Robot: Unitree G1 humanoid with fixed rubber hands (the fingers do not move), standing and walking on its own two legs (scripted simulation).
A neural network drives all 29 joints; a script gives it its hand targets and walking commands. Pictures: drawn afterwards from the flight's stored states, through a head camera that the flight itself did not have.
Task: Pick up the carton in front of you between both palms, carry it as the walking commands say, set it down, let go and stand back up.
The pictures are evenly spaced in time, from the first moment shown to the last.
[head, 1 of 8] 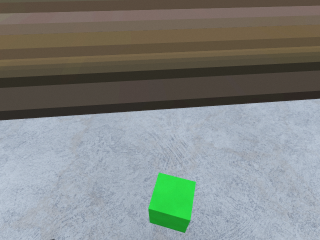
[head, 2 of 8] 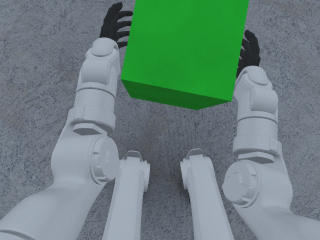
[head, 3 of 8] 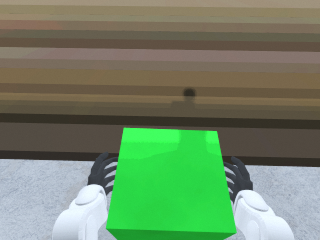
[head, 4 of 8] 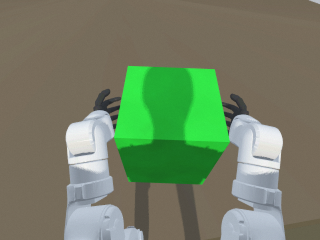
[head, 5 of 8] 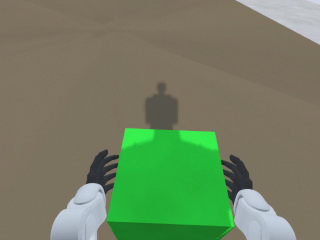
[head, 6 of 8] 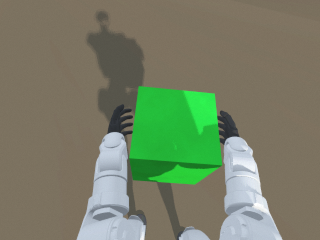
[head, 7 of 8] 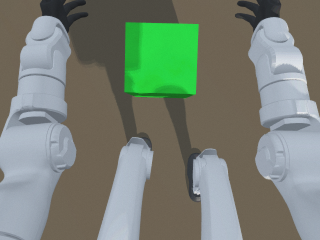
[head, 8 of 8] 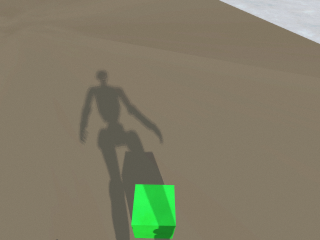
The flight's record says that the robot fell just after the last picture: no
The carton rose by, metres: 1.52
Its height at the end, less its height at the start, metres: +0.76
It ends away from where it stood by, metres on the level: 4.99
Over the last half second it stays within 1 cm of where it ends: yes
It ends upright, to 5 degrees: yes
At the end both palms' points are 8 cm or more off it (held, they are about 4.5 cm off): yes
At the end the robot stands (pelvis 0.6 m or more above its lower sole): yes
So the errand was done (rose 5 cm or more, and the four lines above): yes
